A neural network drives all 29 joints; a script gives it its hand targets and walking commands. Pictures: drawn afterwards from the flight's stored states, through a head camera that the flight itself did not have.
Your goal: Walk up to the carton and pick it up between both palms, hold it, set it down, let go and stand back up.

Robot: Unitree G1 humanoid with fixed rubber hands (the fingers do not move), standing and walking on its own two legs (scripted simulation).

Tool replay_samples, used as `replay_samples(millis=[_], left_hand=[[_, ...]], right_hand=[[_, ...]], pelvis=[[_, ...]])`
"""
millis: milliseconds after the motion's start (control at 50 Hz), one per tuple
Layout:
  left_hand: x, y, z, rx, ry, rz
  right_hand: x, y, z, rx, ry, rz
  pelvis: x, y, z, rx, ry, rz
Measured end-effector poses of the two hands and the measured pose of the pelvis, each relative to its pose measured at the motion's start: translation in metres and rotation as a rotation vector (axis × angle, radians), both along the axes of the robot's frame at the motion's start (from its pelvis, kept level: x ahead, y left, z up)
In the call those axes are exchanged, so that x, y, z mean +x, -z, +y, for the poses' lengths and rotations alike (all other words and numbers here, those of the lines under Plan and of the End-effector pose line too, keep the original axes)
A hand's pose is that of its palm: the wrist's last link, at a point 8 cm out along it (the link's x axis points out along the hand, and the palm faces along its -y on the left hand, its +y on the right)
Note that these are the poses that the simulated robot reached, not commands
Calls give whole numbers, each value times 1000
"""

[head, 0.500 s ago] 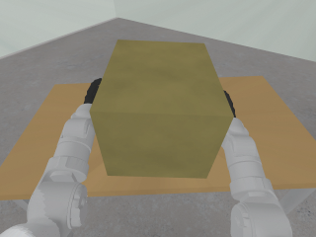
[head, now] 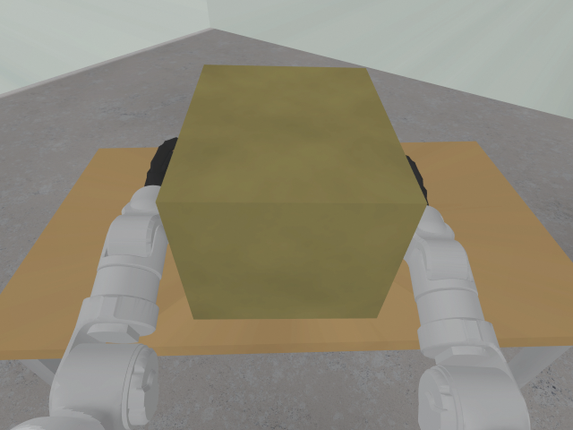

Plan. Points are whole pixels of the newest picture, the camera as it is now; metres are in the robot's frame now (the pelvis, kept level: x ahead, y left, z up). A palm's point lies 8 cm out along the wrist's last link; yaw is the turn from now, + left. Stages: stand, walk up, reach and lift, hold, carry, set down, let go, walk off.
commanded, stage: hold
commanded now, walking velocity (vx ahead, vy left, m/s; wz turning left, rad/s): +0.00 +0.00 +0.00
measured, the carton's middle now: (285, 184) +0.42 +0.01 +0.16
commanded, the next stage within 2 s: none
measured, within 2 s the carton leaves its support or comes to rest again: neither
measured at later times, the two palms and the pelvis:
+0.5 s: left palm (158, 189) +0.38 +0.18 +0.18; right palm (412, 203) +0.37 -0.17 +0.16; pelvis +0.00 +0.00 +0.00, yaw +0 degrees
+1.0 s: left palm (144, 189) +0.36 +0.19 +0.20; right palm (412, 199) +0.36 -0.16 +0.18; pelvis -0.01 +0.00 +0.00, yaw +0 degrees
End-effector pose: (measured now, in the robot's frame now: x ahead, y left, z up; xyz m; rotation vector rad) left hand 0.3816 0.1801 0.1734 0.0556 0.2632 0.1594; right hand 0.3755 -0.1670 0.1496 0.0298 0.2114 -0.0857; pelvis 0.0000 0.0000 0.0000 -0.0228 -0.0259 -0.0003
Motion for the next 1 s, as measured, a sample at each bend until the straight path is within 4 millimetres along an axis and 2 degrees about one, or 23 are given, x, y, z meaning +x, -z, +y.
replay_samples(millis=[380,840,1000], left_hand=[[-4,-3,1,0,-2,5],[-16,-24,6,9,4,-29],[-22,-23,10,12,6,-19]], right_hand=[[-3,-3,1,-3,-4,1],[-13,-26,6,0,-3,-38],[-17,-30,9,-9,-10,-30]], pelvis=[[-1,0,0,-1,0,-7],[-5,0,4,-6,-1,-34],[-8,0,5,-6,-2,-46]])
